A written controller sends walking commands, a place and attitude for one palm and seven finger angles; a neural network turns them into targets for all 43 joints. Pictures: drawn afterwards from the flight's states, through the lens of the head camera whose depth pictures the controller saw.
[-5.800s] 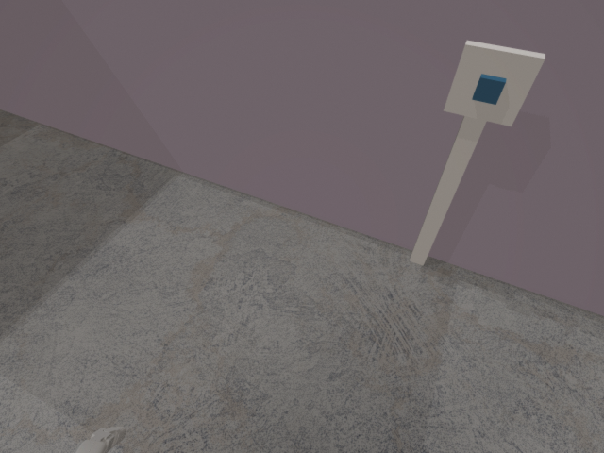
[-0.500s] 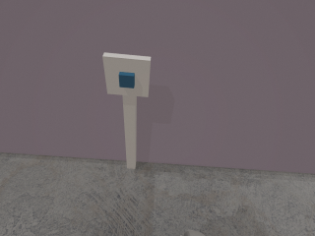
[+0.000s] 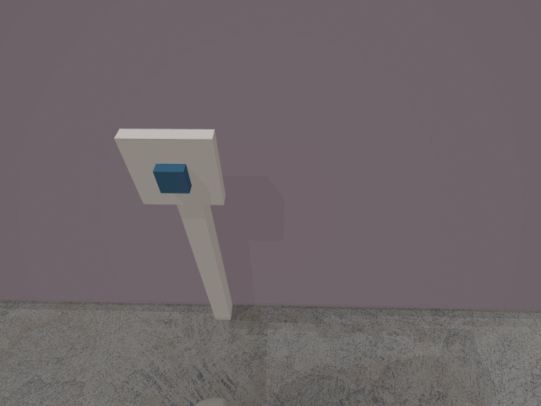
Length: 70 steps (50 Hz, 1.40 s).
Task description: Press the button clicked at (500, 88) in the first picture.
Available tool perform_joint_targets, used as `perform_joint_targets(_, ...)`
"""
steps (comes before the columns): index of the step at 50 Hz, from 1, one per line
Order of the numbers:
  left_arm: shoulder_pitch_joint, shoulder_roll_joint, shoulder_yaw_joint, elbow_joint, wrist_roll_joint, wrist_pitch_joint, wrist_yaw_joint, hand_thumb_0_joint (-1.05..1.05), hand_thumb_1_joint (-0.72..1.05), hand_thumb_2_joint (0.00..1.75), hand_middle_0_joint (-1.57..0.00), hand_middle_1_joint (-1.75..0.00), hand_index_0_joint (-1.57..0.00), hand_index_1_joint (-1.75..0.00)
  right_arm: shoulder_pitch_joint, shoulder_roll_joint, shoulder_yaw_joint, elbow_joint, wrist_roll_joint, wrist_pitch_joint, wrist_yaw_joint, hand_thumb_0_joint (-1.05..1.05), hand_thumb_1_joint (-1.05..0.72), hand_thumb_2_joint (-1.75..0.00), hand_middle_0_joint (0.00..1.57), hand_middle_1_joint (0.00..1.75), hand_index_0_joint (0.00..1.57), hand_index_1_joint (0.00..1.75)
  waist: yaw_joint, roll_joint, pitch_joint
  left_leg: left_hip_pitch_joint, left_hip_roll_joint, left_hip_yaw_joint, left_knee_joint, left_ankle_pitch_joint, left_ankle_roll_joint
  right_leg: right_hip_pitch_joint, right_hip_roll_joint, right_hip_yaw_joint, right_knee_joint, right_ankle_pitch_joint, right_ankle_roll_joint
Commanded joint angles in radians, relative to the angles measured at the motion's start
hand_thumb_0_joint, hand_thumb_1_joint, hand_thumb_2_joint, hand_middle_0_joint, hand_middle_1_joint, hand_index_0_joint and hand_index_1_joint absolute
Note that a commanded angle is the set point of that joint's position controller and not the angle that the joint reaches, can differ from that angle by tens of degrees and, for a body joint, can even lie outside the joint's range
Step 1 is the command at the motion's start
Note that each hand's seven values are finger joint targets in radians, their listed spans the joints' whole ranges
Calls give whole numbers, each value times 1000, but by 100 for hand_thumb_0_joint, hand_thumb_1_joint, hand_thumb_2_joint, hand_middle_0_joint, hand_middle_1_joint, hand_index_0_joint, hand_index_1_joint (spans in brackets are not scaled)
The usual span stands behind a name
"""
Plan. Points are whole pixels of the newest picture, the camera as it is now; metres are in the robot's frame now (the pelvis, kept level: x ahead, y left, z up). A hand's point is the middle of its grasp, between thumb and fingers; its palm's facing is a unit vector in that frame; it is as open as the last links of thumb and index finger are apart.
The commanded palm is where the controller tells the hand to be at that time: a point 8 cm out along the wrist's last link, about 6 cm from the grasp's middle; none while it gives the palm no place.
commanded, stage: come to a stop and stand still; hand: left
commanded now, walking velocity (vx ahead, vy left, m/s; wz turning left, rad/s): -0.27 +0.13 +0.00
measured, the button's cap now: (173, 177) +0.52 +0.21 +0.03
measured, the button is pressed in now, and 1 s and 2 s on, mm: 0 0 0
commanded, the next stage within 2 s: none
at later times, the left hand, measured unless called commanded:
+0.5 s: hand out of the picture +0.00 +0.21 -0.18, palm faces +0.01 -0.98 -0.22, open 7.4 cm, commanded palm none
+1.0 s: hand out of the picture -0.06 +0.18 -0.18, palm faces +0.06 -0.99 -0.14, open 7.4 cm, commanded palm none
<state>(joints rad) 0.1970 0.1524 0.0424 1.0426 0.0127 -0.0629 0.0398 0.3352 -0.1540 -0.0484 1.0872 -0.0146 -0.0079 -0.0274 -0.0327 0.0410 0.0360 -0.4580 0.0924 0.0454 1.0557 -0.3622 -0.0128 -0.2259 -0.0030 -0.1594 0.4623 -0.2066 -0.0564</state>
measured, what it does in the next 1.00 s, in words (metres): steps on the spot: left foot, then right foot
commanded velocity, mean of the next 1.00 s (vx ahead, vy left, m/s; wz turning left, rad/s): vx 0.00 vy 0.00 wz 0.00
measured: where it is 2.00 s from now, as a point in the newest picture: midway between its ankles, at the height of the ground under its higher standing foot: outside the picture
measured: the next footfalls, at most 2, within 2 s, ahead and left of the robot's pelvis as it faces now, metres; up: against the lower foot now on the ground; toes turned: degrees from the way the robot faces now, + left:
left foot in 0.20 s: +0.14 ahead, +0.13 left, +0.00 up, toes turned +4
right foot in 0.58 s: -0.03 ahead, -0.11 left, +0.00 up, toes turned -6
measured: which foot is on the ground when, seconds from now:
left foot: up 0.00-0.18, down 0.20-0.60, up 0.62-0.90, down 0.92-1.00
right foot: down 0.00-0.22, up 0.24-0.56, down 0.58-1.00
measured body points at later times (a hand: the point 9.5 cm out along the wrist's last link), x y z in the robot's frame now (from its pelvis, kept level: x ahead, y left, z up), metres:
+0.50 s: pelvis -0.01 +0.03 +0.00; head +0.01 +0.03 +0.45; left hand +0.00 +0.27 -0.16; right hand +0.08 -0.19 -0.15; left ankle +0.10 +0.13 -0.74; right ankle -0.07 -0.11 -0.70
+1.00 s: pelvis -0.03 +0.03 +0.00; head -0.02 +0.03 +0.45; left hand -0.06 +0.23 -0.16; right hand -0.06 -0.20 -0.16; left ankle -0.05 +0.14 -0.74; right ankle -0.07 -0.11 -0.74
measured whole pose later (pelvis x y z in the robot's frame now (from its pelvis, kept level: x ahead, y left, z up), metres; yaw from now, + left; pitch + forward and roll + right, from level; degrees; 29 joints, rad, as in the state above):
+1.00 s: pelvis -0.03 +0.03 +0.00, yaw -1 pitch +0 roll +0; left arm 0.33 0.10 0.01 1.14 0.01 -0.01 0.04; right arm 0.31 -0.15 -0.02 1.15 -0.01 -0.01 -0.03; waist 0.03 -0.01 0.03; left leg -0.19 0.02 0.08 0.47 -0.28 0.01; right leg -0.15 -0.06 -0.07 0.46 -0.31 0.04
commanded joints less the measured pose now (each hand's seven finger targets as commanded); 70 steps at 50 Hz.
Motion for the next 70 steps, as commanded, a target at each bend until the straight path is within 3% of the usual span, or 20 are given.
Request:
perform_joint_targets(1,60,83,-3,-13,7,9,-2,0,90,90,-20,-30,-20,-30,120,38,17,3,6,21,6,0,-90,-90,20,30,20,30,-3,-151,-4,123,-5,9,-212,71,-33,-98,-232,122,-150,581,-89)
perform_joint_targets(5,86,146,22,-22,11,40,6,0,90,90,-20,-30,-20,-30,-6,-28,-5,-55,9,30,6,0,-90,-90,20,30,20,30,33,-185,-28,130,-32,9,-353,72,-39,-5,-264,172,-63,575,-110)
perform_joint_targets(8,87,147,27,-28,6,59,7,0,90,90,-20,-30,-20,-30,-16,-61,-15,-67,5,26,4,0,-90,-90,20,30,20,30,16,-172,-16,260,-30,7,-540,275,-29,-61,-234,170,25,436,-59)
perform_joint_targets(9,106,124,23,-33,3,67,7,0,90,90,-20,-30,-20,-30,-11,-93,-21,-72,4,17,3,0,-90,-90,20,30,20,30,18,-77,-32,337,43,-56,-571,522,2,-116,-175,138,86,296,-9)
perform_joint_targets(11,164,66,9,-44,-6,80,14,0,90,90,-20,-30,-20,-30,-27,-179,-30,-96,-2,13,-2,0,-90,-90,20,30,20,30,31,187,-45,293,292,-252,-684,893,165,-121,-43,66,317,-304,75)
perform_joint_targets(14,151,90,19,-32,2,97,10,0,90,90,-20,-30,-20,-30,-134,-156,-19,-126,-7,13,-20,0,-90,-90,20,30,20,30,37,148,-32,178,266,-246,-750,592,211,-135,-42,180,590,-364,71)
perform_joint_targets(18,178,78,19,-30,7,100,-3,0,90,90,-20,-30,-20,-30,-177,-159,-25,-141,-5,17,-13,0,-90,-90,20,30,20,30,41,80,-88,232,214,-189,-761,345,185,-170,-37,165,592,-284,85)
perform_joint_targets(23,173,48,6,-29,7,97,-12,0,90,90,-20,-30,-20,-30,-125,-172,-38,-109,-11,22,-1,0,-90,-90,20,30,20,30,2,121,-128,285,202,-233,-832,33,162,-97,-41,112,308,-326,82)
perform_joint_targets(27,324,46,4,46,7,86,-12,0,90,90,-20,-30,-20,-30,-135,-152,-45,-89,-9,36,8,0,-90,-90,20,30,20,30,60,79,-65,108,89,-125,-838,-164,49,157,-2,46,-84,-157,53)
perform_joint_targets(28,348,81,7,53,16,81,-7,0,90,90,-20,-30,-20,-30,-142,-104,-36,-90,0,44,10,0,-90,-90,20,30,20,30,68,-48,-18,39,16,-64,-724,-160,1,145,-90,173,-222,-254,22)
perform_joint_targets(29,307,145,12,42,21,74,-4,0,90,90,-20,-30,-20,-30,-150,-38,-21,-107,8,48,14,0,-90,-90,20,30,20,30,51,-255,55,4,-64,10,-548,-85,-40,3,-262,411,-366,-503,-42)
perform_joint_targets(30,194,177,13,-3,18,78,0,0,90,90,-20,-30,-20,-30,-179,-56,-24,-121,-1,52,22,0,-90,-90,20,30,20,30,50,-269,145,12,-53,1,-416,-66,-33,-177,-361,472,-451,-608,-86)
perform_joint_targets(34,83,124,5,-18,8,41,-1,0,90,90,-20,-30,-20,-30,-60,-61,-25,-51,-7,42,34,0,-90,-90,20,30,20,30,2,-194,162,33,-36,-16,-243,78,-12,-147,-250,300,-364,-294,-46)
perform_joint_targets(40,247,117,6,48,12,24,-4,0,90,90,-20,-30,-20,-30,-88,-66,-11,-62,-6,14,28,0,-90,-90,20,30,20,30,83,-187,91,-7,-34,12,-375,15,-24,114,-282,290,-250,30,-69)
perform_joint_targets(42,242,121,11,57,14,24,0,0,90,90,-20,-30,-20,-30,-71,-59,-2,-58,-2,6,18,0,-90,-90,20,30,20,30,82,-211,39,61,-28,7,-480,-12,-23,151,-297,296,-185,193,-84)
perform_joint_targets(44,206,111,7,64,5,27,1,0,90,90,-20,-30,-20,-30,-1,-46,9,-21,3,-8,9,0,-90,-90,20,30,20,30,53,-197,-23,231,-44,19,-668,139,-20,131,-239,234,-95,307,-41)
perform_joint_targets(47,222,39,-12,74,-6,34,3,0,90,90,-20,-30,-20,-30,77,-110,7,33,1,-31,-10,0,-90,-90,20,30,20,30,51,-6,-114,455,85,-59,-608,623,42,21,-120,134,-15,174,44)
perform_joint_targets(50,171,38,-20,89,-5,55,6,0,90,90,-20,-30,-20,-30,58,-104,15,51,5,-20,-18,0,-90,-90,20,30,20,30,41,77,-30,374,88,-69,-660,616,56,38,-94,107,-24,57,67)
perform_joint_targets(58,180,38,-33,121,-1,67,4,0,90,90,-20,-30,-20,-30,26,-71,25,55,9,-15,-23,0,-90,-90,20,30,20,30,44,-18,99,293,49,-61,-733,392,42,37,-108,129,-82,66,72)
perform_joint_targets(70,167,58,-33,101,0,59,4,0,90,90,-20,-30,-20,-30,26,-74,21,53,11,-19,-11,0,-90,-90,20,30,20,30,42,-50,54,301,36,-61,-769,265,38,54,-114,144,-108,63,72)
